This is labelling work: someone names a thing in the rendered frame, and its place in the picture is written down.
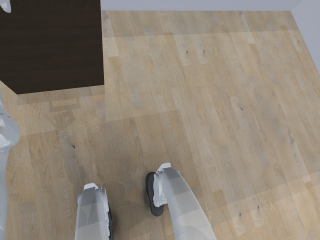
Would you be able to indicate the cabinet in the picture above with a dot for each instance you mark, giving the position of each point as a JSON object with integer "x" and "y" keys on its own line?
{"x": 48, "y": 45}

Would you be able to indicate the left robot upper arm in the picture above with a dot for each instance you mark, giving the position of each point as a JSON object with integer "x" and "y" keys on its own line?
{"x": 9, "y": 137}

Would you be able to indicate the robot right foot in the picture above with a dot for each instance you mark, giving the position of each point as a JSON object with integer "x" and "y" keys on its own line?
{"x": 149, "y": 182}

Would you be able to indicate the robot right shin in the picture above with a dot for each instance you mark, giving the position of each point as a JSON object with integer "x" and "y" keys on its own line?
{"x": 158, "y": 201}

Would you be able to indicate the robot left hand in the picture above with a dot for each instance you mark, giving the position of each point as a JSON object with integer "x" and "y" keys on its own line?
{"x": 6, "y": 6}

